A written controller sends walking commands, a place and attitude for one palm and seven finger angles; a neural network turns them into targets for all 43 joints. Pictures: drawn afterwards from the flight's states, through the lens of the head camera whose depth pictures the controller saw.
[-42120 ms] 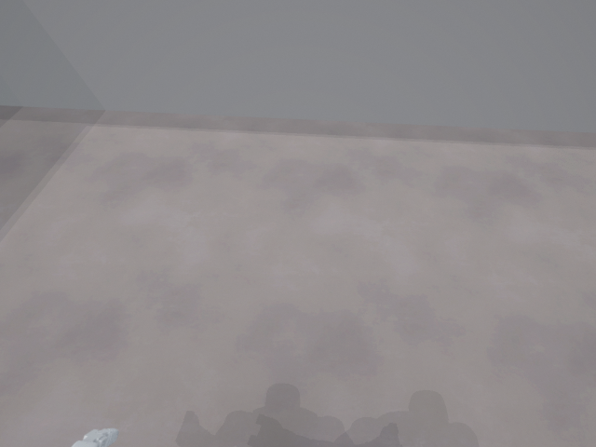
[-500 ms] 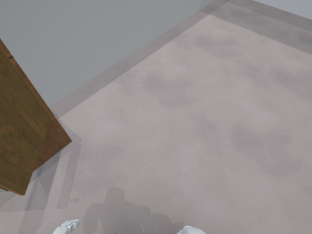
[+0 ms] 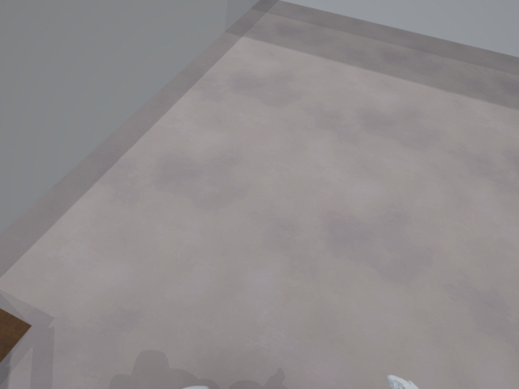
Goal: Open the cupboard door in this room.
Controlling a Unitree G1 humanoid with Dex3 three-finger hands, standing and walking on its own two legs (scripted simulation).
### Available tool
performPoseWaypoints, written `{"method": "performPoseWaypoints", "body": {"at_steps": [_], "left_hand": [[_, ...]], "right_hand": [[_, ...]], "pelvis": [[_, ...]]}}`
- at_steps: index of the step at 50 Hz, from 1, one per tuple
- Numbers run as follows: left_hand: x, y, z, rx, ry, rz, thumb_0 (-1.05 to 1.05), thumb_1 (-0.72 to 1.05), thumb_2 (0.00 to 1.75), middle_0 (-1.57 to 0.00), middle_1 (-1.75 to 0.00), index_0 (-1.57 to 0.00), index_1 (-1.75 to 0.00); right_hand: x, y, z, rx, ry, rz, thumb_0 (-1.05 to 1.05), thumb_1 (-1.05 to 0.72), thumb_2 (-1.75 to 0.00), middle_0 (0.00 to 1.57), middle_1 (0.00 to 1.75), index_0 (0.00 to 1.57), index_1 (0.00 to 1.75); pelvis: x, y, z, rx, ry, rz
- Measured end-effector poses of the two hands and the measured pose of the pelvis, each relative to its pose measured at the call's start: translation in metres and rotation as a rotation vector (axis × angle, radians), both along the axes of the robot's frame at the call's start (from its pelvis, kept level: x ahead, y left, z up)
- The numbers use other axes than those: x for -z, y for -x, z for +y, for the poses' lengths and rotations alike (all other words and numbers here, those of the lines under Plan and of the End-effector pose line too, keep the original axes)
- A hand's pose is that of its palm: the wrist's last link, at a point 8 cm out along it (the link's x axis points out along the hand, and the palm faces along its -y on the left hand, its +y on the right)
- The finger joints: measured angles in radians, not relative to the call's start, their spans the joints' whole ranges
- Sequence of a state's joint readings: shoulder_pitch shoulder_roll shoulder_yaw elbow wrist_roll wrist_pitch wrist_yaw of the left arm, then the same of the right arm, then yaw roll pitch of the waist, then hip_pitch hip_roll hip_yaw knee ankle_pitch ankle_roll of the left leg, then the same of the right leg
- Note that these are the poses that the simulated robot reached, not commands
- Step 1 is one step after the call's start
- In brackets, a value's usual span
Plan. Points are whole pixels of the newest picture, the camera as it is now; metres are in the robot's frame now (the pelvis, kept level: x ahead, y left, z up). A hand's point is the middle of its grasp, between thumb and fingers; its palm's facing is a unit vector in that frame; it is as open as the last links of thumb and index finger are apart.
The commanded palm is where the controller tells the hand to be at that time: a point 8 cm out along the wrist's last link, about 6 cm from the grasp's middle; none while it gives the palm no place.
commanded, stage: walk to a spot facing it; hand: left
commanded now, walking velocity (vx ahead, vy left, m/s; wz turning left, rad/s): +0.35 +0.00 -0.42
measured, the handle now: out of the picture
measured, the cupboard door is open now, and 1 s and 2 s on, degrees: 42 42 42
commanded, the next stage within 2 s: turn to face it in 0.94 s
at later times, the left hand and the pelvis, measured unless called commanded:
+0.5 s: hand (223, 278) +0.34 +0.10 -0.15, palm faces -0.18 -0.96 -0.20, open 7.3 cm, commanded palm none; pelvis +0.21 -0.07 +0.01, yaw -10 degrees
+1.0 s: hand (252, 202) +0.54 +0.05 -0.15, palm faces -0.25 -0.95 -0.19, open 7.4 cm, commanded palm none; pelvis +0.43 -0.11 +0.01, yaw -17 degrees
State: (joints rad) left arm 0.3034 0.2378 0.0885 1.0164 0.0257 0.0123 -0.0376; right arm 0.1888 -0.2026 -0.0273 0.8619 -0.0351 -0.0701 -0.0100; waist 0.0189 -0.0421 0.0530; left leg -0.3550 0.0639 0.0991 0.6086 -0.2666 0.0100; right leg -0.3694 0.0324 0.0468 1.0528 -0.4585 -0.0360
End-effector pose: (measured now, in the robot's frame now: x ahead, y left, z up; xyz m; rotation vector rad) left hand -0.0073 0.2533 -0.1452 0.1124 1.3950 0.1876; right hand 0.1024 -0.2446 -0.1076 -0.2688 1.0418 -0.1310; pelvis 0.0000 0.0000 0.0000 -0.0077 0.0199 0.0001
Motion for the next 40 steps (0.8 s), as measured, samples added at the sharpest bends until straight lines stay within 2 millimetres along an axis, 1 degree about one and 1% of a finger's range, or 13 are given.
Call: {"method": "performPoseWaypoints", "body": {"at_steps": [3,7,10,13,15,17,20,24,30,34,35,37,40], "left_hand": [[-0.009,-0.061,0.003,0.055,0.001,-0.071,0.01,0.91,0.90,-0.19,-0.30,-0.20,-0.30],[-0.025,-0.151,-0.009,0.150,0.005,-0.182,0.01,0.91,0.90,-0.19,-0.30,-0.20,-0.30],[-0.032,-0.219,-0.028,0.238,0.003,-0.246,0.01,0.91,0.90,-0.19,-0.30,-0.19,-0.30],[-0.036,-0.285,-0.055,0.320,-0.004,-0.304,0.01,0.91,0.90,-0.19,-0.30,-0.19,-0.30],[-0.033,-0.323,-0.072,0.355,-0.014,-0.365,0.01,0.91,0.90,-0.19,-0.30,-0.20,-0.30],[-0.032,-0.346,-0.086,0.357,-0.020,-0.407,0.01,0.91,0.90,-0.19,-0.30,-0.20,-0.30],[-0.033,-0.355,-0.099,0.343,-0.017,-0.376,0.00,0.91,0.90,-0.19,-0.30,-0.20,-0.30],[-0.028,-0.346,-0.109,0.320,0.007,-0.256,0.00,0.91,0.90,-0.19,-0.30,-0.20,-0.30],[-0.018,-0.341,-0.089,0.237,-0.008,-0.126,-0.01,0.95,0.90,-0.20,-0.30,-0.20,-0.30],[-0.002,-0.342,-0.075,0.198,-0.006,-0.018,0.00,0.93,0.90,-0.20,-0.30,-0.20,-0.30],[0.003,-0.344,-0.072,0.198,-0.006,0.009,0.00,0.93,0.90,-0.20,-0.30,-0.20,-0.30],[0.006,-0.356,-0.070,0.213,-0.009,0.049,0.00,0.93,0.90,-0.20,-0.30,-0.20,-0.30],[0.000,-0.391,-0.076,0.228,-0.006,0.038,0.01,0.92,0.90,-0.19,-0.30,-0.20,-0.30]], "right_hand": [[0.000,0.021,0.003,0.059,-0.012,0.097,0.00,-0.90,-0.90,0.20,0.30,0.20,0.30],[0.003,0.057,0.004,0.157,-0.044,0.248,0.00,-0.90,-0.90,0.20,0.30,0.20,0.30],[0.008,0.081,0.002,0.244,-0.073,0.348,0.00,-0.90,-0.90,0.20,0.30,0.20,0.30],[0.016,0.099,-0.003,0.322,-0.102,0.442,0.01,-0.90,-0.90,0.20,0.30,0.20,0.30],[0.026,0.104,-0.009,0.356,-0.123,0.501,0.01,-0.90,-0.90,0.20,0.30,0.20,0.30],[0.032,0.097,-0.016,0.380,-0.135,0.541,0.01,-0.90,-0.90,0.20,0.30,0.20,0.30],[0.030,0.057,-0.031,0.392,-0.130,0.506,0.01,-0.91,-0.90,0.20,0.30,0.20,0.30],[0.020,-0.025,-0.049,0.377,-0.120,0.358,0.01,-0.91,-0.90,0.20,0.30,0.20,0.30],[0.011,-0.157,-0.063,0.296,-0.111,0.169,0.01,-0.91,-0.90,0.20,0.30,0.20,0.30],[0.013,-0.240,-0.066,0.246,-0.081,0.056,0.01,-0.91,-0.90,0.20,0.30,0.20,0.30],[0.015,-0.255,-0.067,0.243,-0.069,0.026,0.01,-0.91,-0.90,0.20,0.30,0.20,0.30],[0.015,-0.274,-0.068,0.252,-0.060,-0.001,0.00,-0.91,-0.90,0.20,0.30,0.20,0.30],[0.014,-0.281,-0.066,0.275,-0.068,0.031,0.00,-0.91,-0.90,0.20,0.30,0.20,0.30]], "pelvis": [[-0.009,-0.021,0.000,0.030,-0.002,0.008],[-0.016,-0.051,-0.003,0.075,0.000,0.015],[-0.015,-0.076,-0.011,0.106,-0.006,0.014],[-0.008,-0.104,-0.025,0.133,-0.015,0.008],[0.003,-0.124,-0.039,0.135,-0.027,0.001],[0.008,-0.139,-0.048,0.144,-0.025,-0.013],[0.000,-0.163,-0.056,0.152,-0.015,-0.022],[-0.012,-0.197,-0.065,0.170,-0.017,-0.011],[-0.014,-0.255,-0.069,0.190,-0.002,-0.010],[-0.001,-0.302,-0.063,0.207,0.018,-0.021],[0.004,-0.313,-0.062,0.217,0.020,-0.021],[0.006,-0.329,-0.062,0.234,0.004,-0.030],[0.000,-0.352,-0.066,0.244,-0.012,-0.027]]}}
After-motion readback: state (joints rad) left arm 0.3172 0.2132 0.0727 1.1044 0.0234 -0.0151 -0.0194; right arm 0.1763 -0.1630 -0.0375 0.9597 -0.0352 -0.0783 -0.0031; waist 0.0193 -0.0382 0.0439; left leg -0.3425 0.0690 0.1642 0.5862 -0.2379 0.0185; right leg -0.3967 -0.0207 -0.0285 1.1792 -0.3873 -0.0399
